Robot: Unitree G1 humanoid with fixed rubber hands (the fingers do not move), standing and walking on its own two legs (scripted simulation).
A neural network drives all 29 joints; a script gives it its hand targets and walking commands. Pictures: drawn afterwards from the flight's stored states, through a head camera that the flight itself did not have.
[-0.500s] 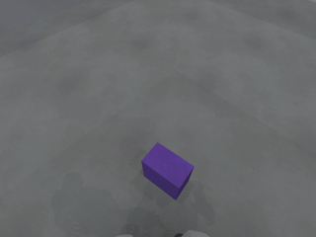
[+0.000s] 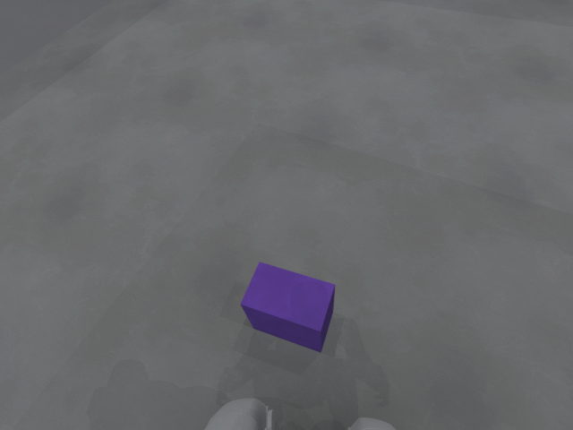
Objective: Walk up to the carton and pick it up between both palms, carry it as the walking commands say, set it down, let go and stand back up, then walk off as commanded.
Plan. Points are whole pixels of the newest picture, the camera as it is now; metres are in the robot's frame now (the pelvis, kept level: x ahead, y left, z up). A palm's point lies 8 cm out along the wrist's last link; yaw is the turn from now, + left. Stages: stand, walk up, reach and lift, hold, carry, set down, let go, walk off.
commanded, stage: walk up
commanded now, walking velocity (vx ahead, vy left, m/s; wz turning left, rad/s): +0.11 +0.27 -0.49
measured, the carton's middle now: (290, 308) +0.49 +0.08 -0.64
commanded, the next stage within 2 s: stand in 0.92 s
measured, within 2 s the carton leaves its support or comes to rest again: neither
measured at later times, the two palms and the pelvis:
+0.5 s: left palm (48, 407) +0.14 +0.42 -0.13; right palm out of the picture +0.12 -0.08 -0.13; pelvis +0.06 +0.15 +0.01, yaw -9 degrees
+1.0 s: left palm (94, 371) +0.19 +0.35 -0.12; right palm out of the picture +0.07 -0.10 -0.13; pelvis +0.09 +0.14 +0.02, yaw -13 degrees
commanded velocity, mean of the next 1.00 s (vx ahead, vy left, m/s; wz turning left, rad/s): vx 0.03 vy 0.13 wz -0.24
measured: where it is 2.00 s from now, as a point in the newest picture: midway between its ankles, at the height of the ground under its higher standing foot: outside the picture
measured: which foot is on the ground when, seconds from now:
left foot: up 0.00-0.32, down 0.34-0.72, up 0.74-1.00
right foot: down 0.00-0.32, up 0.34-0.70, down 0.72-1.00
